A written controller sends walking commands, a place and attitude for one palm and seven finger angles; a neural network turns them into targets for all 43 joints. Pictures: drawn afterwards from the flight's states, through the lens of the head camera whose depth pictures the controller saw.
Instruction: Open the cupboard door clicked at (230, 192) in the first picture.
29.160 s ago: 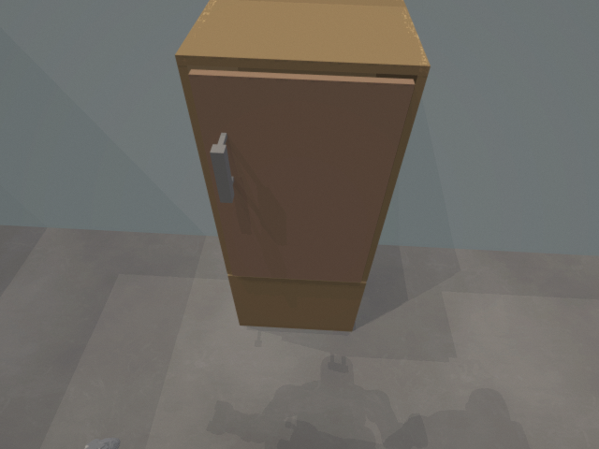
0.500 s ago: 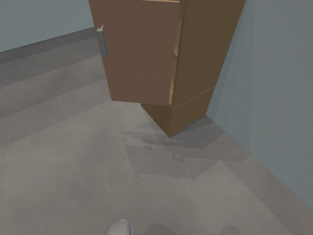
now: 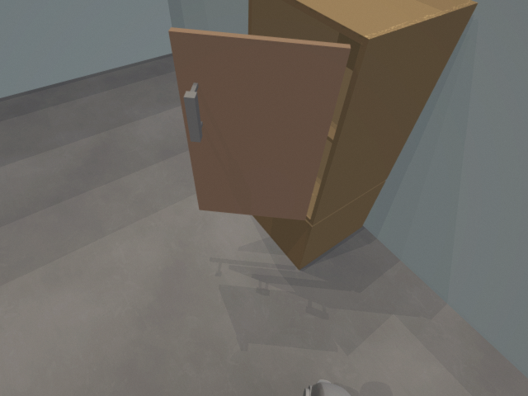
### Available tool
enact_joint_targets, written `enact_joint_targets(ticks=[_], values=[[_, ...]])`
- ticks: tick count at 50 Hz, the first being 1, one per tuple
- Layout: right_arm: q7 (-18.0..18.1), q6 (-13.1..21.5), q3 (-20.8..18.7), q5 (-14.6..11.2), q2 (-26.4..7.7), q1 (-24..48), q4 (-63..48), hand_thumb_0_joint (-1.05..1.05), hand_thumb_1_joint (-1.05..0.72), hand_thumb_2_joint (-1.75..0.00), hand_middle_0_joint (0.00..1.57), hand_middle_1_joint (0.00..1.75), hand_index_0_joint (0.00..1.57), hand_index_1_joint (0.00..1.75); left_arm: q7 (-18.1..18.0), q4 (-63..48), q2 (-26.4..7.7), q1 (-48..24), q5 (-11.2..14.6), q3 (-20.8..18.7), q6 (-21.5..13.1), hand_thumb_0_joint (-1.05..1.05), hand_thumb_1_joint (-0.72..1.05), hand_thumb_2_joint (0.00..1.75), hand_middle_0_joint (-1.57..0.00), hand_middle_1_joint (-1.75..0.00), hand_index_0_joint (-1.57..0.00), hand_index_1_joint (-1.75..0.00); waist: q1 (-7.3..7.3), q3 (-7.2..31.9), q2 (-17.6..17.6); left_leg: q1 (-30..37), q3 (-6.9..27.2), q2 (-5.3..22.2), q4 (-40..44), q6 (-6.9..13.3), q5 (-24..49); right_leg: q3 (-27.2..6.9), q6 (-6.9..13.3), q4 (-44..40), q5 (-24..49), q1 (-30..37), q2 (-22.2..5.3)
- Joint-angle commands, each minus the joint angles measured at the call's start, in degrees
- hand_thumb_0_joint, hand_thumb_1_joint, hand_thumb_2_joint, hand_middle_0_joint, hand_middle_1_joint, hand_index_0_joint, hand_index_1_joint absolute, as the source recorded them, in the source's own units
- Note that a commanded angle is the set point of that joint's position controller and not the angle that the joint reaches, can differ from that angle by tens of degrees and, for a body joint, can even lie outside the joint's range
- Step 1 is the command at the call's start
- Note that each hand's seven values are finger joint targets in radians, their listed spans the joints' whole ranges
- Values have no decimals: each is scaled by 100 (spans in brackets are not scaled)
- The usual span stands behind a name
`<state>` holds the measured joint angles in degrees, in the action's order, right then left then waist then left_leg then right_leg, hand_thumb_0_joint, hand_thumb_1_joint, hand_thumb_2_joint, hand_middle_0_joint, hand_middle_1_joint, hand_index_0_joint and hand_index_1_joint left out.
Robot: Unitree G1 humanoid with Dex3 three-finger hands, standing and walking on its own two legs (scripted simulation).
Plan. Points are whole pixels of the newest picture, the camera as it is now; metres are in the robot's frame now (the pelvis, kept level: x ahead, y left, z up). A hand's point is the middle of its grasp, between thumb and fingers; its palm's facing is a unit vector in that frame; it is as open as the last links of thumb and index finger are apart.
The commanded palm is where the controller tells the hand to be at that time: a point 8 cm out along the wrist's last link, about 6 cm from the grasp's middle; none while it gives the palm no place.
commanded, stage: take the last steps up to it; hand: left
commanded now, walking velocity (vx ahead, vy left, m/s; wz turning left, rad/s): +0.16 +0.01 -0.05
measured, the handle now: (195, 112) +0.69 +0.22 +0.01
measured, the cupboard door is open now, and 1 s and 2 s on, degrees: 49 49 49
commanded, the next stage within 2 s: come to a stop and stand still in 0.06 s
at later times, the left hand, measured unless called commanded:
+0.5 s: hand (175, 371) +0.18 +0.17 -0.19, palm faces +0.02 -0.98 -0.20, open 7.3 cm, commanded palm none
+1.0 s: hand out of the picture +0.11 +0.17 -0.17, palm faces -0.01 -0.97 -0.25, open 7.4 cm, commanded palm none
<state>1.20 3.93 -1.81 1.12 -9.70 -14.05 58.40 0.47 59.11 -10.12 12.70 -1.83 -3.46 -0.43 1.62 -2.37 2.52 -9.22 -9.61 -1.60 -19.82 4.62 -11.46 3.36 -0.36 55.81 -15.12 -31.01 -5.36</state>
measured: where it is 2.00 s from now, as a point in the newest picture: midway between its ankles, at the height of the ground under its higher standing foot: outside the picture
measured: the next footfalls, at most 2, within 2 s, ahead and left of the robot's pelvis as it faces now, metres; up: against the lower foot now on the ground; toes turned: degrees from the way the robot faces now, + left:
right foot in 0.20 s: +0.10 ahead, -0.12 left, +0.00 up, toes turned -3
left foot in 0.44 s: +0.16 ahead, +0.11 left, +0.00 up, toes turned +2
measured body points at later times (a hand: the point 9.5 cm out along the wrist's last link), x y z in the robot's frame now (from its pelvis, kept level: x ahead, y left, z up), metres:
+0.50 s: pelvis +0.10 -0.01 -0.02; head +0.13 +0.00 +0.43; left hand +0.18 +0.22 -0.17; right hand +0.10 -0.23 -0.17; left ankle +0.12 +0.11 -0.75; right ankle +0.10 -0.12 -0.74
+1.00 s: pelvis +0.08 -0.01 -0.01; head +0.08 -0.03 +0.44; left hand +0.11 +0.22 -0.16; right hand +0.15 -0.24 -0.17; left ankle +0.12 +0.11 -0.74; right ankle +0.06 -0.11 -0.74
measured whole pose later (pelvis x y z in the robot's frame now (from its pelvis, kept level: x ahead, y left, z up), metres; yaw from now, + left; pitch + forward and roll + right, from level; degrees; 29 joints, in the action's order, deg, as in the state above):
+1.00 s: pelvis +0.08 -0.01 -0.01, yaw -2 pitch -1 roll +1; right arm -0.3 -1.2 0.0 0.9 -10.6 -12.7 54.9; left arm -1.8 55.8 -10.2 17.8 -1.3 0.6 0.0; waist 0.4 -0.6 -1.5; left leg -16.4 -4.1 2.1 -31.1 -0.3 -13.7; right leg 2.0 1.6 32.6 -19.4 -12.4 0.3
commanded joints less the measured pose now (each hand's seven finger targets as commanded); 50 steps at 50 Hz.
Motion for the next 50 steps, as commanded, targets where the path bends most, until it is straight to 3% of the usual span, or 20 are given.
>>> enact_joint_targets(ticks=[1, 6, 8, 9, 10, 11, 14, 20, 22, 26, 30, 32, 33, 34, 35, 36, 37, 40, 46, 50], values=[[37, 41, -81, 49, -608, -705, 83, 0, -90, -90, 20, 30, 20, 30, 17, -336, -139, -51, 42, 44, -45, 0, 90, 90, -20, -30, -20, -30, -155, 48, -788, 281, 978, 1668, 736, 540, 1987, -7, 49, -900, 142, 286, -51], [65, -43, -56, 73, -636, -1002, 337, 0, -90, -90, 20, 30, 20, 30, 8, -446, -217, -438, 47, 92, -55, 0, 90, 90, -20, -30, -20, -30, -247, -88, -825, 338, 977, 1615, 289, 418, 2171, 206, 175, -1773, -90, 951, 217], [80, -67, -27, 42, -600, -981, 402, 0, -90, -90, 20, 30, 20, 30, -7, -335, -282, -119, 49, 62, -106, 0, 90, 90, -20, -30, -20, -30, -52, -5, -524, 136, 812, 1364, -375, 120, 2312, 299, 236, -2681, 495, 1833, 337], [91, -57, 5, -11, -489, -968, 391, 0, -90, -90, 20, 30, 20, 30, -44, -188, -479, 285, 63, 23, -160, 0, 90, 90, -20, -30, -20, -30, 81, 294, -238, -401, 627, 1072, -1017, -135, 2213, -103, 352, -2856, 1719, 2890, 70], [88, -42, 21, -63, -367, -985, 318, 0, -90, -90, 20, 30, 20, 30, -116, -1, -835, 867, 79, -39, -214, 0, 90, 90, -20, -30, -20, -30, 227, 685, 356, -1416, 315, 620, -1747, -453, 984, -1177, 780, -2700, 3706, 4049, -919], [101, -122, 36, -105, -346, -987, 268, 0, -90, -90, 20, 30, 20, 30, -161, 89, -1079, 1055, 147, -23, -215, 0, 90, 90, -20, -30, -20, -30, 210, 829, 724, -1648, 283, 236, -2571, -696, -1814, -1727, 1446, -3059, 5041, 4094, -1854], [151, -348, 29, -145, -191, -698, 329, 0, -90, -90, 20, 30, 20, 30, -306, -104, -836, 186, 106, 31, -149, 0, 90, 90, -20, -30, -20, -30, -38, 636, 690, -1371, 903, 478, -2899, -692, -2229, -1153, 1498, -3105, 5988, 3140, -1575], [83, -533, -69, -75, -154, -942, 515, 0, -90, -90, 20, 30, 20, 30, -308, -178, -816, -215, 158, -50, 27, 0, 90, 90, -20, -30, -20, -30, -284, 444, 324, -281, 548, 398, -799, -748, 209, -511, 690, -2663, 3764, 2143, -844], [98, -493, -162, -19, -530, -732, 295, 0, -90, -90, 20, 30, 20, 30, -290, -291, -570, -65, 157, -30, 121, 0, 90, 90, -20, -30, -20, -30, -146, 475, -778, -83, 1357, 1292, -586, -291, 2444, -127, 214, -2328, 1682, 1598, -207], [173, -473, -214, 39, -794, -233, -15, 0, -90, -90, 20, 30, 20, 30, -262, -408, -382, -85, 145, -17, 308, 0, 90, 90, -20, -30, -20, -30, -150, 15, -1263, -812, 1994, 1938, 100, 527, 2492, -158, 58, -890, -1511, 1409, 371], [168, -440, -237, 21, -913, 42, -139, 0, -90, -90, 20, 30, 20, 30, -223, -317, -361, 296, 122, 8, 211, 0, 90, 90, -20, -30, -20, -30, -59, 615, -1044, -21, 1604, 1646, -471, 407, 2888, -175, 69, -2042, -663, 1696, 366], [132, -440, -225, -62, -756, 110, -201, 0, -90, -90, 20, 30, 20, 30, -251, -234, -535, 482, 84, 26, 112, 0, 90, 90, -20, -30, -20, -30, -70, 698, -302, -115, 1269, 1115, -864, -46, 1708, -610, 164, -3196, 1073, 2091, 125], [91, -467, -214, -102, -639, 70, -230, 0, -90, -90, 20, 30, 20, 30, -253, -265, -751, 306, 73, 37, 75, 0, 90, 90, -20, -30, -20, -30, -233, 577, 118, -343, 957, 760, -963, -337, 537, -1157, 351, -3423, 1283, 1973, -444], [51, -347, -190, -120, -808, 378, -648, 0, -90, -90, 20, 30, 20, 30, -486, -399, -791, 631, 23, 115, 3, 0, 90, 90, -20, -30, -20, -30, -138, 517, -238, -130, 665, 715, -1620, -548, 776, -1516, 305, -3159, 3905, 1820, -561], [-35, -396, -140, -84, -480, 75, -690, 0, -90, -90, 20, 30, 20, 30, -471, -609, -1059, 325, 46, 60, -102, 0, 90, 90, -20, -30, -20, -30, -357, 814, 85, -657, 667, 485, -1533, -439, -402, -1352, 531, -2865, 3289, 2318, -680], [-71, -431, -114, -74, -522, 177, -761, 0, -90, -90, 20, 30, 20, 30, -443, -686, -1045, 408, 66, 79, -159, 0, 90, 90, -20, -30, -20, -30, -250, 753, 326, -687, 643, 417, -1471, -413, -656, -1481, 651, -2895, 2963, 2222, -661], [-77, -421, -91, -43, -462, 107, -796, 0, -90, -90, 20, 30, 20, 30, -428, -696, -966, 333, 48, 86, -186, 0, 90, 90, -20, -30, -20, -30, -338, 763, -34, -500, 684, 415, -1128, -375, -443, -1272, 672, -2766, 2999, 2194, -608], [-74, -400, -69, -43, -646, 128, -852, 0, -90, -90, 20, 30, 20, 30, -366, -746, -826, 429, 71, 176, -125, 0, 90, 90, -20, -30, -20, -30, -308, 248, 33, -227, 933, 690, -995, -251, 477, -837, 387, -2893, 1368, 1489, -133], [-106, -419, 9, -3, -703, 81, -725, 0, -90, -90, 20, 30, 20, 30, -285, -724, -835, 453, 78, 250, -61, 0, 90, 90, -20, -30, -20, -30, -292, -499, 116, -550, 964, 580, -655, -292, -758, -1028, 389, -3609, -1263, 749, -33], [-93, -349, 61, 11, -672, -84, -551, 0, -90, -90, 20, 30, 20, 30, -262, -673, -830, 531, 94, 242, -79, 0, 90, 90, -20, -30, -20, -30, -238, -206, -97, -541, 1006, 632, -499, -279, -588, -969, 363, -3538, -1014, 1071, 18]])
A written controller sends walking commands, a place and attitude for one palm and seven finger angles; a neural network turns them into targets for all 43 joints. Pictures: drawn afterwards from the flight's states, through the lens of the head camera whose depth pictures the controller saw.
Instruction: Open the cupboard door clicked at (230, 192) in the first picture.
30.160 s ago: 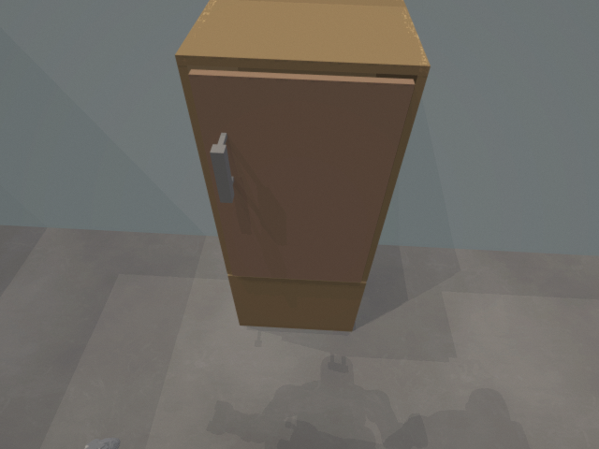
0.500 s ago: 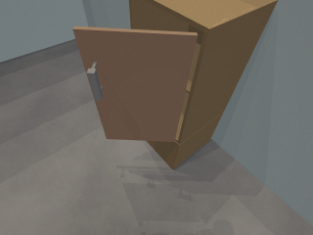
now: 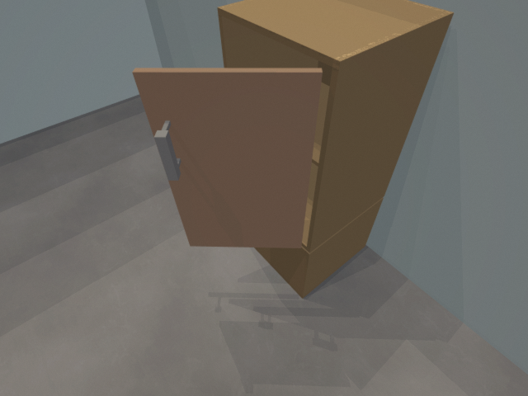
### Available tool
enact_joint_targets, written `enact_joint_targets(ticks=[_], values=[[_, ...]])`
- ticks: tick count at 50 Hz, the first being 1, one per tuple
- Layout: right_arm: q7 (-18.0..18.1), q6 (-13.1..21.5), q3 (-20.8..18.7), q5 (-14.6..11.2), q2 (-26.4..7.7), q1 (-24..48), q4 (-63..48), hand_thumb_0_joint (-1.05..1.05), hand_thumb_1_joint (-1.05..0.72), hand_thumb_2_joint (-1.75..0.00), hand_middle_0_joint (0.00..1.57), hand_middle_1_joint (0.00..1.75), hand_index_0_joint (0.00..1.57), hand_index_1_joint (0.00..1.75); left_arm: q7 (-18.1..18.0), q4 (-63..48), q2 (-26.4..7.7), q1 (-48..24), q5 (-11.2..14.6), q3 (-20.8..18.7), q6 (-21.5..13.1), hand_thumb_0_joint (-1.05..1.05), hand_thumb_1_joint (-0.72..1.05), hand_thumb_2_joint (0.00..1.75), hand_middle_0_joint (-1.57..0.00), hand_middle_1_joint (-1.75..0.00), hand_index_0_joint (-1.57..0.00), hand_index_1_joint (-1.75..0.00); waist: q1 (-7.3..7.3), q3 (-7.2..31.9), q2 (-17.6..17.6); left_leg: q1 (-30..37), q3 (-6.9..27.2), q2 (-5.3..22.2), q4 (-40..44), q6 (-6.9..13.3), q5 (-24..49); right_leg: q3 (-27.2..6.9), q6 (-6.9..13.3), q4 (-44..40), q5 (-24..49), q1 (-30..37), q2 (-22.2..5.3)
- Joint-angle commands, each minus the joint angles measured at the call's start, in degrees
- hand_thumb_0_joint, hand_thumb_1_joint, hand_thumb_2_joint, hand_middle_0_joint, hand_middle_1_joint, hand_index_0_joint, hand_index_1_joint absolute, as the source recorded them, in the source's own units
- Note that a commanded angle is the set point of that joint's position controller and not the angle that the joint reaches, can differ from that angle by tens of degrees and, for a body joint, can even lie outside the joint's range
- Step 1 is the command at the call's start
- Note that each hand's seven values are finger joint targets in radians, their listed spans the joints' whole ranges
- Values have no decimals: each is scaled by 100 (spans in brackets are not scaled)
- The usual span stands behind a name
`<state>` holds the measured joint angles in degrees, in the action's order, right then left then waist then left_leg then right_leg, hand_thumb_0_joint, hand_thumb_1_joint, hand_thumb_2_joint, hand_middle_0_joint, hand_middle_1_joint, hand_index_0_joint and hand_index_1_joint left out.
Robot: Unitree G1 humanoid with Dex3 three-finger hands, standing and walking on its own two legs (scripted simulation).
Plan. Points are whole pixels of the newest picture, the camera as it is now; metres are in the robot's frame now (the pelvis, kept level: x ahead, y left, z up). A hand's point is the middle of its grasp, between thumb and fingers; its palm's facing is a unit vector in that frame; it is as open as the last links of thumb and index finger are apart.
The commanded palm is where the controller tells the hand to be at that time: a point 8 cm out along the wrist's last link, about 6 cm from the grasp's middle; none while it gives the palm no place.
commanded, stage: come to a stop and stand still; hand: left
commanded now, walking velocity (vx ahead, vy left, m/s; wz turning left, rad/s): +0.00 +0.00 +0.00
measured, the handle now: (170, 150) +0.60 +0.25 +0.03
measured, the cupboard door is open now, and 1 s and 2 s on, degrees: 49 49 49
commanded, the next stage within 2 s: look again from close up in 0.06 s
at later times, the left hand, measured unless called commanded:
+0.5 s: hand out of the picture +0.05 +0.19 -0.17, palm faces -0.02 -0.98 -0.20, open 7.4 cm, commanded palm none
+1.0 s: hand (145, 319) +0.23 +0.20 +0.00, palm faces +0.21 -0.98 -0.05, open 7.7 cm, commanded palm +0.15 +0.26 -0.05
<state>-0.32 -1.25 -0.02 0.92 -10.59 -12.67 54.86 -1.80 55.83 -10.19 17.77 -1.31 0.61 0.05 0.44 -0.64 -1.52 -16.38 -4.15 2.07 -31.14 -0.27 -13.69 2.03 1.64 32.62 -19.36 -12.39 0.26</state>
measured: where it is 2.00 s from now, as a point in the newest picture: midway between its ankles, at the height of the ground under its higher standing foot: outside the picture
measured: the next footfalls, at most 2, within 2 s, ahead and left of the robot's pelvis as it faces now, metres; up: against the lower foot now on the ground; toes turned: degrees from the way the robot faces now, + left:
none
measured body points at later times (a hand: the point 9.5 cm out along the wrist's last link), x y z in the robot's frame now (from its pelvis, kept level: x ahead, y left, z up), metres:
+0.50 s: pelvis +0.02 +0.01 +0.01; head +0.04 +0.02 +0.46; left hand +0.05 +0.24 -0.15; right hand +0.03 -0.21 -0.15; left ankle +0.03 +0.12 -0.73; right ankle -0.02 -0.10 -0.73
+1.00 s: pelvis +0.01 +0.01 -0.02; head +0.03 +0.01 +0.43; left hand +0.21 +0.26 +0.00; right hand +0.16 -0.23 -0.12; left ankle +0.03 +0.13 -0.73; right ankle -0.02 -0.10 -0.73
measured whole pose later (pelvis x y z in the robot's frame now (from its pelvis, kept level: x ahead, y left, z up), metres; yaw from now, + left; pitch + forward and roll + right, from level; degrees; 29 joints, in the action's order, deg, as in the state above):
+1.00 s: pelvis +0.01 +0.01 -0.02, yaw +2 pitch +7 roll +1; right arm 2.0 13.2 -1.6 -0.4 -12.2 -13.3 42.7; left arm 2.0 10.4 -8.8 19.1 9.9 -7.0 -17.8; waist -1.1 5.3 -0.1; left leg -29.5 -3.2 0.4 -40.9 0.7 -18.0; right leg 3.4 0.5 42.5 -24.4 -24.7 -2.0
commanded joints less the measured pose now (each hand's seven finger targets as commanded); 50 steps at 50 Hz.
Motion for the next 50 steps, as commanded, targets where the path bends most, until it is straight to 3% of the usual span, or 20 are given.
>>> enact_joint_targets(ticks=[1, 7, 12, 20, 27, 38, 39, 40, 41, 42, 43, 44, 45, 46, 48, 49, 50], values=[[67, 194, -115, 27, -541, -243, -150, 0, -90, -90, 20, 30, 20, 30, -30, -323, -808, 37, 44, -168, -137, 0, 90, 90, -20, -30, -20, -30, -97, -309, 363, 144, 474, 278, 663, 217, -241, -823, 155, -1198, -399, -644, -543], [113, 286, -52, 5, -536, -318, 136, 0, -90, -90, 20, 30, 20, 30, -20, -125, -767, 92, 55, -159, -162, 0, 90, 90, -20, -30, -20, -30, -12, -28, 212, 227, 481, 380, 708, 223, 412, -674, 118, -1021, 573, -119, -551], [150, 314, -36, -10, -531, -388, 377, 0, -90, -90, 20, 30, 20, 30, -16, 68, -741, 93, 60, -151, -156, 0, 90, 90, -20, -30, -20, -30, 3, -30, 92, 282, 480, 441, 729, 226, 685, -586, 104, -942, 1021, 52, -548], [186, 334, -50, -19, -538, -445, 603, 0, -90, -90, 20, 30, 20, 30, -20, 324, -687, 81, 61, -145, -145, 0, 90, 90, -20, -30, -20, -30, -8, 38, 36, 496, 455, 486, 756, 240, 947, -541, 75, -906, 1281, 120, -558], [198, 326, -76, -28, -542, -337, 669, 0, -90, -90, 20, 30, 20, 30, -25, 435, -651, 83, 32, -130, -141, 0, 90, 90, -20, -30, -20, -30, -21, -209, 163, 568, 477, 492, 824, 265, 958, -542, 40, -992, 1277, -42, -560], [201, 346, -103, -31, -677, -151, 646, 0, -90, -90, 20, 30, 20, 30, -23, 508, -726, 84, 28, -145, -170, 0, 90, 90, -20, -30, -20, -30, -29, -8, 200, 808, 452, 497, 823, 277, 1243, -594, 27, -992, 1661, 64, -618], [163, 322, -111, -83, -690, 125, 264, 0, -90, -90, 20, 30, 20, 30, -261, 619, -541, 477, -24, -99, -215, 0, 90, 90, -20, -30, -20, -30, 43, -379, 41, 419, 296, 552, -253, 90, 1747, -856, -113, -1157, 2888, -187, -875], [382, 1118, -285, -370, -1442, -302, -1622, 0, -90, -90, 20, 30, 20, 30, -289, -8325, -1980, -3616, 1148, -964, -1370, 0, 88, 89, -20, -32, -20, -32, -609, 2582, -880, 2058, 402, -124, 427, 180, 2506, -131, 46, -408, 3105, 319, -280], [583, 1641, -118, -296, -929, 202, -1370, 0, -90, -90, 20, 30, 20, 30, -530, -6916, -1504, -1015, 706, -928, -1141, 0, 85, 88, -20, -33, -20, -33, 46, 2556, -1515, 2621, 483, 212, 550, 233, 3296, 26, 76, 12, 1823, -77, -71], [524, 1805, -190, -408, -715, 175, -1324, 0, -90, -90, 20, 30, 20, 30, -634, -6011, -324, 523, 846, -184, -421, 0, 83, 87, -21, -34, -21, -34, -220, 1673, -1176, 1832, 566, 216, 625, 58, 2950, 315, -44, 179, 753, -722, -35], [511, 1793, -257, -407, -770, 10, -1235, 0, -90, -90, 20, 30, 20, 30, -506, -5797, 253, 427, 1065, -88, -402, 0, 81, 86, -21, -36, -21, -36, -317, 734, -433, 1232, 583, 199, 489, 76, 2502, 350, -92, 45, 646, -999, -63], [479, 1821, -357, -323, -978, 137, -1544, 0, -90, -90, 20, 30, 20, 30, -398, -5911, -138, -115, 1069, -389, -686, 0, 78, 85, -21, -37, -21, -37, -407, 160, -52, 579, 672, 81, 202, 78, 1585, 413, -97, -138, 623, -1301, -37], [459, 1809, -424, -205, -1103, 122, -1645, 0, -90, -90, 20, 30, 20, 30, -236, -5599, -361, 11, 1065, -738, -1029, 0, 76, 84, -21, -39, -21, -39, -439, 201, 479, 97, 625, -34, -127, 87, 1014, 466, -95, -144, 737, -1572, -21], [424, 1778, -440, -118, -1053, 167, -1781, 0, -90, -90, 20, 30, 20, 30, 16, -4969, -138, 640, 1128, -823, -1413, 0, 74, 83, -21, -40, -21, -40, -280, 154, 995, -411, 611, -83, -439, 73, 827, 562, -99, 132, 690, -1875, 23], [266, 1745, -519, -77, -976, 357, -2065, 0, -90, -90, 20, 30, 20, 30, 693, -4214, 51, 1558, 1240, -991, -2290, 0, 69, 81, -22, -43, -22, -43, 129, 602, 1381, -1190, 455, -165, -1125, -11, 835, 522, -51, 949, 933, -2167, 53], [178, 1732, -559, -60, -975, 516, -2247, 0, -90, -90, 20, 30, 20, 30, 1090, -4206, 100, 1715, 1324, -977, -2760, 0, 67, 80, -22, -45, -22, -45, 262, 758, 1337, -1616, 400, -195, -1446, -37, 685, 455, -30, 1334, 940, -2371, 49], [106, 1736, -601, -74, -985, 625, -2396, 0, -90, -90, 20, 30, 20, 30, 1487, -4258, -57, 1611, 1385, -1069, -3216, 0, 64, 79, -22, -47, -22, -47, 294, 942, 1130, -1953, 358, -219, -1758, -55, 529, 352, -1, 1634, 902, -2546, 26]])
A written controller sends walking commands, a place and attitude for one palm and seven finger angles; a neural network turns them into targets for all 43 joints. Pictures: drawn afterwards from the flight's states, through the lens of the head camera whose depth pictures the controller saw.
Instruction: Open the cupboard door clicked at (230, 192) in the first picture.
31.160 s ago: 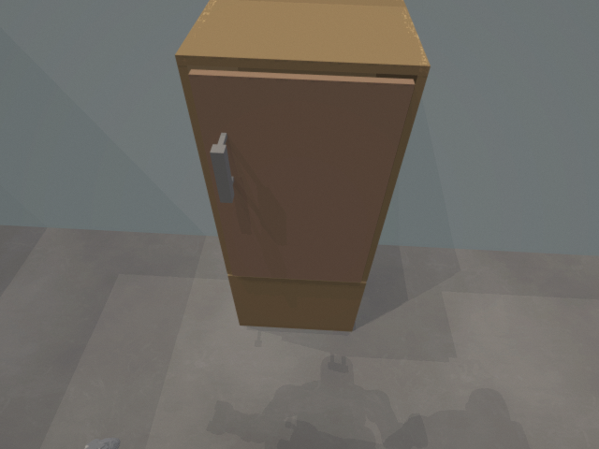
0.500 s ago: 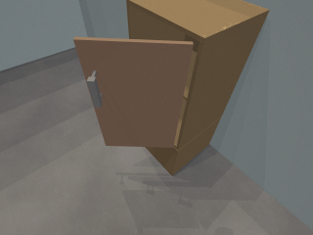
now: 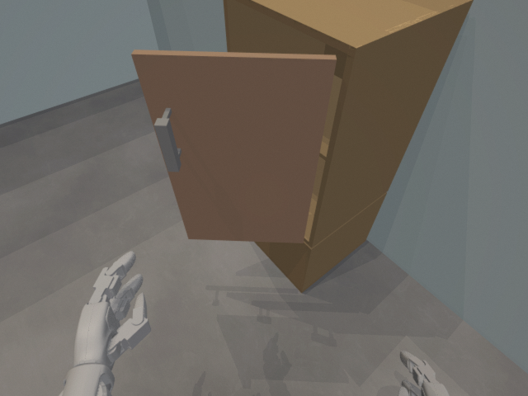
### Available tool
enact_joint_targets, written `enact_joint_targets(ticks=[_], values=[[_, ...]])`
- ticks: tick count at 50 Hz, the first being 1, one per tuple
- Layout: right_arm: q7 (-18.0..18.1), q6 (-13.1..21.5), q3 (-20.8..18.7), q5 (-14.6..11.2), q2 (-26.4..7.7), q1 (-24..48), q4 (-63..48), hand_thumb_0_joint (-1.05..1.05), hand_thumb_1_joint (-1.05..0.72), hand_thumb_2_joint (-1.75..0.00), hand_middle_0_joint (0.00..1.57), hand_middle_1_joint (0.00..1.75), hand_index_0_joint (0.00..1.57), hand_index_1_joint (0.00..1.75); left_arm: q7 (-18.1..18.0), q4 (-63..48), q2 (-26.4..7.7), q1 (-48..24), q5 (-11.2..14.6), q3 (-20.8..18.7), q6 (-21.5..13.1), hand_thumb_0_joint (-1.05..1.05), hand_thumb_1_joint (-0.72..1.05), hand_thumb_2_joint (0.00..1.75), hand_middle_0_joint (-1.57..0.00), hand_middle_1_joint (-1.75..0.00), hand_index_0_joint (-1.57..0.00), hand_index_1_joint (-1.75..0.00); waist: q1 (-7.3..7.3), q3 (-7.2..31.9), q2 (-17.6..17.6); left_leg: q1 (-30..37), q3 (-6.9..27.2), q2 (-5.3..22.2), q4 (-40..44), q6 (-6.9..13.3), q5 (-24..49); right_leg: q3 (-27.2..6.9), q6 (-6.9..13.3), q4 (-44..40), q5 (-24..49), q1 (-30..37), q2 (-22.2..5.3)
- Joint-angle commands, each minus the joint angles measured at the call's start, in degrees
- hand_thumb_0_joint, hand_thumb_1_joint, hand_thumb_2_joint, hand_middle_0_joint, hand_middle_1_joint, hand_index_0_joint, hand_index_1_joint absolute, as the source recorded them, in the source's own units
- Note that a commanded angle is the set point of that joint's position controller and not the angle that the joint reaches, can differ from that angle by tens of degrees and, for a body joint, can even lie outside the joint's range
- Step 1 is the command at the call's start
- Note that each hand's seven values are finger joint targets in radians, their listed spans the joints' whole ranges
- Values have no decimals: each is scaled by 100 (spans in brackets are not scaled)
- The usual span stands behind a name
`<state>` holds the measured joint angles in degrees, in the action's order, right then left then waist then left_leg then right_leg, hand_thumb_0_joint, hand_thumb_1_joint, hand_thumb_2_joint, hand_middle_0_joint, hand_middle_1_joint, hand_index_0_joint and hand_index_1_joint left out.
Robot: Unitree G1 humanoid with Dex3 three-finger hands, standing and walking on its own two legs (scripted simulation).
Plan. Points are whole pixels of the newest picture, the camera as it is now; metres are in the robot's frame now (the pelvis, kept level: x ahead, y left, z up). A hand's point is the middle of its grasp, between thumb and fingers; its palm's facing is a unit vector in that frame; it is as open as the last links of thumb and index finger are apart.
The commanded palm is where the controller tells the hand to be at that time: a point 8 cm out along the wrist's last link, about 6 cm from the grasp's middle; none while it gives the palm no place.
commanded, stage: raise the hand with hooked fingers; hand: left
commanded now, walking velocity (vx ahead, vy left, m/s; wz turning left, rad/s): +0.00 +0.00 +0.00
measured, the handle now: (171, 140) +0.59 +0.22 +0.04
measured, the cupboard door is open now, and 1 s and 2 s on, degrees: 49 49 49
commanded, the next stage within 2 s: move the hooked fingers beside the handle in 1.88 s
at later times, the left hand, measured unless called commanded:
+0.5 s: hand (130, 340) +0.20 +0.20 +0.00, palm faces -0.04 -1.00 -0.05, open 10.4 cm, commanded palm +0.18 +0.26 +0.00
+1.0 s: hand (88, 307) +0.24 +0.26 +0.03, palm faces +0.02 -1.00 -0.06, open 13.3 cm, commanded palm +0.21 +0.31 +0.04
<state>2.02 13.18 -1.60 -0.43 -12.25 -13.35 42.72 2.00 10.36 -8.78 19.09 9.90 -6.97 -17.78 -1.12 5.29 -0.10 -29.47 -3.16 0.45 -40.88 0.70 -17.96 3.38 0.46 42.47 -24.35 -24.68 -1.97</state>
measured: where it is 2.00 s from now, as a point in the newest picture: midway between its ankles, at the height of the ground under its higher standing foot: outside the picture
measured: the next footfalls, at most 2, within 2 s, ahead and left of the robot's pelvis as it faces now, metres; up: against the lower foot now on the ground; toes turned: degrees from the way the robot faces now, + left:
none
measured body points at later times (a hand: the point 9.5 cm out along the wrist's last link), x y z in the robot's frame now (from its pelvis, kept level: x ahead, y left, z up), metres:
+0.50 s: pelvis -0.04 -0.02 -0.05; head +0.02 -0.01 +0.39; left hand +0.20 +0.26 +0.00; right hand +0.13 -0.24 -0.14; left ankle +0.02 +0.11 -0.71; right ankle -0.03 -0.11 -0.71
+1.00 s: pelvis -0.02 +0.02 -0.03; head +0.02 +0.03 +0.42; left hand +0.23 +0.31 +0.04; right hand +0.15 -0.23 -0.10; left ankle +0.03 +0.11 -0.71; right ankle -0.03 -0.11 -0.71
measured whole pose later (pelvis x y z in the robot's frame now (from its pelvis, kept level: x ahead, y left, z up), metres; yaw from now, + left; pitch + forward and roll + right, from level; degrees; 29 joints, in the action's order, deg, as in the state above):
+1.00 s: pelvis -0.02 +0.02 -0.03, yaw +0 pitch +10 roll -3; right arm 3.7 12.1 1.5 -2.4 -14.8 -14.2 31.7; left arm 22.9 11.7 -19.9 8.9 19.2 -19.1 -18.6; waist 0.0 5.7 -1.1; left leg -42.5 -1.2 2.3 -54.7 1.9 -22.6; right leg 4.7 -0.2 51.7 -26.8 -35.1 -0.4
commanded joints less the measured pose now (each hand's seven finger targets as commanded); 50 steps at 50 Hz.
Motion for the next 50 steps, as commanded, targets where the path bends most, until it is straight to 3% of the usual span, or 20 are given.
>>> enact_joint_targets(ticks=[1, 2, 4, 6, 7, 8, 10, 12, 14, 18, 22, 24, 27, 31, 33, 38, 41, 47, 48, 50], values=[[-196, 318, -467, 39, -849, 756, -1354, 0, -90, -90, 20, 30, 20, 30, 1506, 231, -409, 1266, 289, -374, -1825, 0, 62, 78, -22, -48, -22, -48, 426, 532, 644, -900, 236, -80, -1078, -147, 830, 85, 139, 898, 1360, -1465, 214], [-240, 307, -509, 1, -870, 704, -1526, 0, -90, -90, 20, 30, 20, 30, 1798, 309, -820, 1246, 351, -746, -1908, 0, 60, 77, -22, -50, -22, -50, 541, 760, 218, -987, 211, -100, -1273, -114, 836, -92, 184, 1068, 1416, -1416, 172], [-180, 215, -483, -97, -905, 849, -2018, 0, -90, -90, 20, 30, 20, 30, 2053, -291, -1082, 1021, 656, -1056, -1591, 0, 55, 75, -22, -53, -22, -53, 591, 1346, 134, -1108, 69, -169, -1393, -39, 566, -290, 123, 1019, 1074, -1174, 160], [-37, 148, -420, -159, -881, 818, -2257, 0, -90, -90, 20, 30, 20, 30, 2023, -1045, -1237, 244, 955, -1212, -1264, 0, 50, 73, -23, -55, -23, -55, 456, 1487, -24, -1198, 90, -173, -1505, 22, 201, -528, 29, 787, 443, -1266, 152], [24, 106, -393, -152, -851, 721, -2225, 0, -90, -90, 20, 30, 20, 30, 1906, -1305, -1398, -43, 1021, -1354, -1211, 0, 48, 72, -23, -57, -23, -57, 345, 1403, 183, -1383, 155, -129, -1657, 32, 29, -780, -34, 662, 122, -1334, 137], [75, 101, -364, -154, -788, 624, -2231, 0, -90, -90, 20, 30, 20, 30, 1808, -1769, -1338, -407, 1001, -1249, -1268, 0, 46, 71, -23, -58, -23, -58, 231, 1397, 13, -1409, 161, -86, -1765, 63, -75, -937, -70, 546, -90, -1381, 81], [170, 139, -316, -104, -760, 391, -2079, 0, -90, -90, 20, 30, 20, 30, 1634, -2403, -1392, -908, 893, -1140, -1493, 0, 41, 69, -24, -62, -24, -62, 22, 1437, -393, -1168, 276, 32, -1842, 116, 31, -789, -16, 643, -9, -1673, 176], [248, 198, -234, -73, -826, 289, -1933, 0, -90, -90, 20, 30, 20, 30, 1648, -2592, -1457, -1356, 813, -907, -1644, 0, 36, 67, -24, -64, -24, -64, -192, 1317, -388, -1194, 401, 98, -1949, 145, 27, -709, 22, 774, 32, -1941, 264], [302, 281, -191, -96, -853, 247, -1767, 0, -90, -90, 20, 30, 20, 30, 1813, -2214, -1398, -1257, 805, -744, -1595, 0, 32, 65, -24, -68, -24, -68, -274, 1152, -497, -1245, 431, 121, -1964, 148, -94, -710, 12, 693, -66, -2073, 263], [356, 325, -122, -189, -951, 268, -1707, 0, -90, -90, 20, 30, 20, 30, 2177, -1401, -1661, -1039, 940, -1012, -923, 0, 22, 61, -25, -74, -25, -74, -115, 1205, -376, -1311, 475, 93, -1739, 146, -146, -701, -4, 476, -276, -1751, 239], [352, 261, -115, -198, -894, 359, -1831, 0, -90, -90, 20, 30, 20, 30, 2139, -1199, -1931, -582, 1164, -1594, -322, 0, 13, 57, -25, -80, -25, -80, 251, 1492, -263, -1040, 472, 51, -1395, 129, 261, -640, -34, 352, 197, -1078, 195], [326, 227, -133, -177, -842, 320, -1822, 0, -90, -90, 20, 30, 20, 30, 1984, -1254, -1891, -473, 1177, -1736, -333, 0, 8, 55, -26, -82, -26, -82, 266, 1494, -39, -972, 450, 55, -1269, 111, 372, -547, -87, 341, 449, -999, 175], [283, 230, -134, -146, -854, 289, -1812, 0, -90, -90, 20, 30, 20, 30, 1821, -1148, -1812, -660, 1177, -1715, -558, 0, 1, 52, -26, -87, -26, -87, 229, 1174, 107, -977, 464, 46, -1141, 97, 274, -432, -62, 334, 273, -1158, 233], [251, 271, -154, -162, -966, 92, -1752, 0, -90, -90, 20, 30, 20, 30, 1882, -939, -1706, -807, 1067, -1479, -794, 0, -8, 48, -27, -93, -27, -93, 65, 1037, 35, -750, 445, 46, -980, 111, 137, -247, -42, 335, 173, -1439, 280], [257, 298, -153, -166, -1035, 47, -1765, 0, -90, -90, 20, 30, 20, 30, 1980, -1109, -1867, -1032, 1078, -1508, -871, 0, -13, 46, -27, -96, -27, -96, 99, 1224, -212, -567, 463, 45, -906, 119, 208, -212, 3, 376, 265, -1362, 292], [280, 293, -128, -190, -1084, -26, -1766, 0, -90, -90, 20, 30, 20, 30, 2019, -1134, -2034, -1263, 1113, -1641, -777, 0, -24, 41, -28, -103, -28, -103, 89, 1251, -343, -191, 532, 67, -671, 101, 337, -18, 43, 384, 518, -1300, 356], [272, 297, -111, -196, -1092, -23, -1769, 0, -90, -90, 20, 30, 20, 30, 1977, -1267, -2081, -1357, 1093, -1654, -725, 0, -31, 38, -29, -108, -29, -108, 102, 1321, -656, 106, 575, 83, -555, 73, 471, 53, 74, 366, 644, -1262, 363], [259, 187, -66, -208, -1136, -48, -1839, 0, -90, -90, 20, 30, 20, 30, 2088, -938, -2153, -1649, 1101, -1695, -403, 0, -45, 32, -30, -117, -30, -117, 86, 1105, -595, 284, 648, 96, -379, 31, 624, 133, 98, 260, 840, -1182, 420], [257, 171, -64, -212, -1136, -31, -1853, 0, -90, -90, 20, 30, 20, 30, 2113, -990, -2207, -1767, 1098, -1722, -368, 0, -48, 31, -30, -118, -30, -118, 86, 1229, -648, 371, 632, 89, -364, 31, 679, 130, 88, 235, 901, -1134, 405], [276, 136, -46, -217, -1142, -25, -1879, 0, -90, -90, 20, 30, 20, 30, 2167, -827, -2266, -1917, 1101, -1763, -260, 0, -50, 30, -30, -120, -30, -120, 79, 1177, -505, 362, 642, 88, -301, 26, 596, 140, 80, 163, 854, -1093, 410]])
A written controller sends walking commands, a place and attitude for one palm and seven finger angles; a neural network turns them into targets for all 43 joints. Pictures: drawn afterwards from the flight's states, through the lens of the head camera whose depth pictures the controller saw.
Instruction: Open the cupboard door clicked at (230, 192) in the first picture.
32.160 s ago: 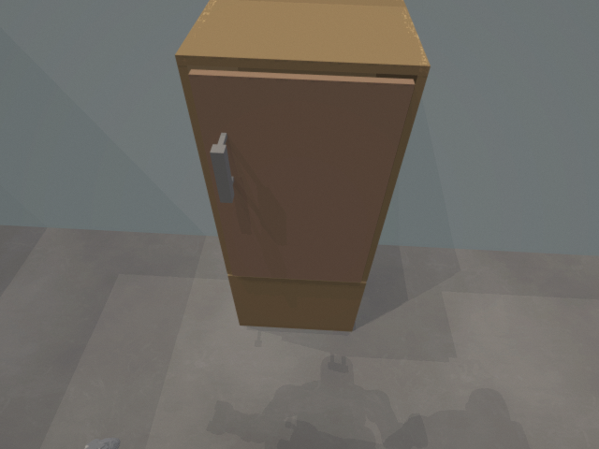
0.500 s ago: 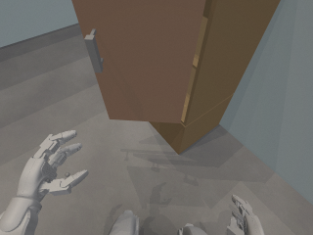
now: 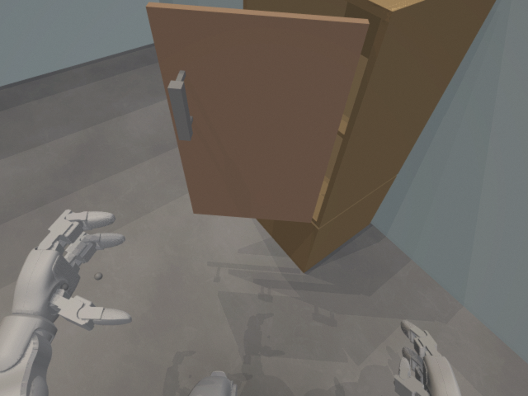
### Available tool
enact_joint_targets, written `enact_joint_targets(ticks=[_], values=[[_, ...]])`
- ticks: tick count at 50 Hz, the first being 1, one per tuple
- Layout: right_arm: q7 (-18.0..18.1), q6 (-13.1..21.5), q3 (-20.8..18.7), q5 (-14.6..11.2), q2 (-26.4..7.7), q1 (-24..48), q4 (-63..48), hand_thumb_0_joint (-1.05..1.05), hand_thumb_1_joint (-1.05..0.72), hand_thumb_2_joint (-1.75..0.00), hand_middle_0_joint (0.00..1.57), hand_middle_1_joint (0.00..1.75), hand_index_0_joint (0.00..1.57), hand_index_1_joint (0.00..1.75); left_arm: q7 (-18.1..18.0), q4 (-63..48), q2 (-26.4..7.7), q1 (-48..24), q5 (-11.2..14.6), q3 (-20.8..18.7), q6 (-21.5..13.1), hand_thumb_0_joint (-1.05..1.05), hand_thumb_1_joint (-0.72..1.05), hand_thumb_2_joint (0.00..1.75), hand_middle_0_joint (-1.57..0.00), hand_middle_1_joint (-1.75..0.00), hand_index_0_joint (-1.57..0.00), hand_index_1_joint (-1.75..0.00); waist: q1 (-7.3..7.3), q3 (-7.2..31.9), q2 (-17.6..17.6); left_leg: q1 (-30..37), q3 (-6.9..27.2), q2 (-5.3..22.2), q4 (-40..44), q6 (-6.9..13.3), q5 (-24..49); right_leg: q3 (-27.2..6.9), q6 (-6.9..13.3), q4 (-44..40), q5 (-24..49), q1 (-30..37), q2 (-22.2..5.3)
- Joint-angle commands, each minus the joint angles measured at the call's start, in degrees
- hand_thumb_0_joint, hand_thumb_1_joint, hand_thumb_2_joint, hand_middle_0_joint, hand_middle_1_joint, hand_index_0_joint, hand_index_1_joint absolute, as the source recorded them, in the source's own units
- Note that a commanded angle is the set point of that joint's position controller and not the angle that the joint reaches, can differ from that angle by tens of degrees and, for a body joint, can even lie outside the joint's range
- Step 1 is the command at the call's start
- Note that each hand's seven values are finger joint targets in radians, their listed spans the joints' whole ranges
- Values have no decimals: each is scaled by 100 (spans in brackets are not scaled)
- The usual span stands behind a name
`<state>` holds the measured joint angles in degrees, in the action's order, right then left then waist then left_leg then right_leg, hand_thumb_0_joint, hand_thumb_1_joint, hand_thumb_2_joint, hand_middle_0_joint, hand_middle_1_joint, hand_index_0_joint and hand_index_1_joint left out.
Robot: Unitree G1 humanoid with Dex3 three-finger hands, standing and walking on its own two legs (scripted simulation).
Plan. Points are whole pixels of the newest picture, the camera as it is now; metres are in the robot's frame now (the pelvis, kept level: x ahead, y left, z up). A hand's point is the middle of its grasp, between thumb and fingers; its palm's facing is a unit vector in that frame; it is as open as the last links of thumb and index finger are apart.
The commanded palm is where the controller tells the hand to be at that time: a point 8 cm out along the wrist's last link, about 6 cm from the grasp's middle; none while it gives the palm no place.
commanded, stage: raise the hand with hooked fingers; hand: left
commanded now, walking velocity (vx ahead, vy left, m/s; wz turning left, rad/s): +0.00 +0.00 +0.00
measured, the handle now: (183, 105) +0.61 +0.21 +0.07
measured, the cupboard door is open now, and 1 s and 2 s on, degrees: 49 49 49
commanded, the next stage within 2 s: move the hooked fingers beside the handle in 0.88 s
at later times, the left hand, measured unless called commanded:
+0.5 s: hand (75, 239) +0.29 +0.28 +0.09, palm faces +0.01 -1.00 -0.03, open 14.0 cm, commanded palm +0.26 +0.32 +0.09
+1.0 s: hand (87, 243) +0.29 +0.26 +0.09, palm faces +0.02 -1.00 -0.03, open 14.0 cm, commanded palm +0.27 +0.31 +0.09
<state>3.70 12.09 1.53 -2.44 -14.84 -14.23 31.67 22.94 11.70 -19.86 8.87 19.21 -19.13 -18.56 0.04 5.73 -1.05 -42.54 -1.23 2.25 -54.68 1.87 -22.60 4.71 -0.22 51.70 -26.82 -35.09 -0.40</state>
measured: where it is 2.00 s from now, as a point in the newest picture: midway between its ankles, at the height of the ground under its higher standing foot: outside the picture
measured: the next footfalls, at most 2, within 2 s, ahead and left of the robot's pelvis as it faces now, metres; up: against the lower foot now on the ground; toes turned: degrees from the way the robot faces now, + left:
none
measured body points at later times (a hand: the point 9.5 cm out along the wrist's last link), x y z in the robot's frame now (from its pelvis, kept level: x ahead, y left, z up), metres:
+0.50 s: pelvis +0.00 +0.00 +0.01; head +0.04 +0.01 +0.46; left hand +0.28 +0.33 +0.10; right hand +0.14 -0.25 -0.07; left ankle +0.05 +0.09 -0.69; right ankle -0.01 -0.13 -0.69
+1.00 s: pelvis +0.00 -0.01 +0.01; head +0.04 -0.01 +0.46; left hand +0.28 +0.31 +0.10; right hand +0.15 -0.26 -0.07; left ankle +0.05 +0.09 -0.69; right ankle -0.01 -0.13 -0.69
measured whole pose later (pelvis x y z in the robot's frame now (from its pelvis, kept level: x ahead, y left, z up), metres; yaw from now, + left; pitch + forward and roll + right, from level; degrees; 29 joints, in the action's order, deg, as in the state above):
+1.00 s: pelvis +0.00 -0.01 +0.01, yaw +0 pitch +8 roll -2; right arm 4.4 9.4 2.7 -3.0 -15.6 -15.9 32.2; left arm 30.0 25.5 -24.1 -3.3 20.8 -24.7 -15.0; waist 0.1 4.6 -1.7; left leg -37.6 -1.4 2.8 -49.2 0.9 -20.1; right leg 4.4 0.7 47.0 -24.5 -30.9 0.4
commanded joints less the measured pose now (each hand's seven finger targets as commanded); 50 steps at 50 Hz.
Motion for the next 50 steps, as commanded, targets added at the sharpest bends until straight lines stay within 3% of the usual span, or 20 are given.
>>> enact_joint_targets(ticks=[1, 4, 6, 9, 13, 19, 22, 27, 29, 31, 32, 34, 37, 39, 43, 50], values=[[116, 237, -354, -22, -882, 94, -779, 0, -90, -90, 20, 30, 20, 30, 90, -966, -1198, -995, 160, -565, -161, 0, -50, 30, -30, -120, -30, -120, -33, 1110, -484, 1709, 453, -88, 1099, -95, 1035, 6, 155, -781, 1066, -61, 256], [125, 202, -329, -19, -893, 77, -785, 0, -90, -90, 20, 30, 20, 30, 196, -920, -1313, -1358, 169, -620, -107, 0, -50, 30, -30, -120, -30, -120, -45, 1208, -554, 1895, 482, -94, 1143, -101, 1189, 3, 176, -826, 1176, 8, 269], [147, 180, -317, -18, -897, 63, -772, 0, -90, -90, 20, 30, 20, 30, 256, -735, -1386, -1438, 186, -693, -48, 0, -50, 30, -30, -120, -30, -120, -49, 1210, -402, 1914, 480, -95, 1172, -97, 1215, 7, 165, -874, 1222, 55, 271], [163, 129, -286, -30, -924, 75, -749, 0, -90, -90, 20, 30, 20, 30, 388, -516, -1518, -1793, 211, -743, 11, 0, -50, 30, -30, -120, -30, -120, -78, 1110, -451, 1932, 476, -104, 1218, -94, 1145, -16, 182, -952, 1181, 67, 290], [181, 119, -274, -32, -929, 79, -748, 0, -90, -90, 20, 30, 20, 30, 502, -418, -1770, -2055, 236, -915, 28, 0, -50, 30, -30, -120, -30, -120, -15, 1286, -633, 2120, 472, -118, 1284, -98, 1254, -46, 209, -1022, 1237, 213, 289], [214, 72, -273, -51, -974, 23, -719, 0, -90, -90, 20, 30, 20, 30, 663, 86, -2009, -2392, 293, -1083, 143, 0, -50, 30, -30, -120, -30, -120, -36, 1163, -412, 2017, 415, -142, 1377, -60, 1055, -87, 186, -1200, 1154, 333, 283], [196, 71, -291, -63, -977, -17, -767, 0, -90, -90, 20, 30, 20, 30, 774, 297, -1760, -2207, 333, -885, 204, 0, -50, 30, -30, -120, -30, -120, -16, 1044, -319, 1938, 376, -169, 1358, -47, 1055, -106, 201, -1226, 1180, 360, 297], [136, 75, -320, -31, -992, -53, -789, 0, -90, -90, 20, 30, 20, 30, 689, 95, -1997, -2210, 345, -1102, 74, 0, -50, 30, -30, -120, -30, -120, 34, 1133, -351, 1892, 334, -185, 1314, -35, 1176, -158, 196, -1196, 1298, 446, 300], [123, 69, -323, -37, -971, -59, -785, 0, -90, -90, 20, 30, 20, 30, 638, -8, -2029, -2235, 327, -1161, -13, 0, -50, 30, -30, -120, -30, -120, 37, 1237, -514, 1947, 305, -183, 1309, -39, 1229, -166, 177, -1172, 1356, 453, 284], [125, 67, -331, -44, -956, -53, -770, 0, -90, -90, 20, 30, 20, 30, 584, -25, -1985, -2211, 304, -1129, -74, 0, -50, 30, -30, -120, -30, -120, 5, 1209, -566, 1965, 291, -178, 1321, -38, 1136, -174, 159, -1186, 1261, 385, 283], [135, 53, -316, -20, -968, -87, -771, 0, -90, -90, 20, 30, 20, 30, 580, 35, -2050, -2285, 324, -1189, -64, 0, -50, 30, -30, -120, -30, -120, 1, 1128, -372, 1878, 307, -179, 1307, -27, 1113, -178, 173, -1177, 1253, 414, 306], [145, 47, -314, -49, -956, -47, -762, 0, -90, -90, 20, 30, 20, 30, 612, 125, -1948, -2291, 313, -1089, -49, 0, -50, 30, -30, -120, -30, -120, -30, 1079, -475, 1820, 261, -192, 1299, -20, 993, -233, 144, -1221, 1182, 375, 276], [170, 59, -309, -48, -958, -56, -765, 0, -90, -90, 20, 30, 20, 30, 632, 30, -1972, -2366, 318, -1061, -72, 0, -50, 30, -30, -120, -30, -120, -25, 1161, -421, 1883, 284, -180, 1290, -10, 1052, -235, 161, -1213, 1219, 443, 290], [172, 77, -312, -49, -935, -50, -742, 0, -90, -90, 20, 30, 20, 30, 629, -76, -2004, -2333, 292, -1091, -90, 0, -50, 30, -30, -120, -30, -120, -15, 1325, -602, 2025, 272, -178, 1276, -12, 1216, -230, 150, -1185, 1408, 460, 273], [177, 68, -294, -50, -947, -27, -734, 0, -90, -90, 20, 30, 20, 30, 657, 204, -1946, -2275, 355, -1103, -35, 0, -50, 30, -30, -120, -30, -120, -37, 1102, -255, 1815, 250, -185, 1247, -2, 1127, -255, 124, -1220, 1401, 439, 284], [190, 38, -285, -64, -948, -18, -731, 0, -90, -90, 20, 30, 20, 30, 704, 249, -1979, -2562, 302, -1034, -14, 0, -50, 30, -30, -120, -30, -120, -66, 1169, -371, 1779, 227, -196, 1190, -8, 1111, -293, 114, -1198, 1401, 418, 254]])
